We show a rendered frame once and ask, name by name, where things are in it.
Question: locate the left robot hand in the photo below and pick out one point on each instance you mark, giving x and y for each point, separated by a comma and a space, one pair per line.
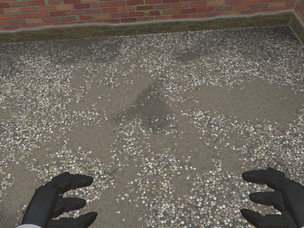
48, 203

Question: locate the right robot hand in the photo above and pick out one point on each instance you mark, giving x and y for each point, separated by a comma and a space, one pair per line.
287, 198

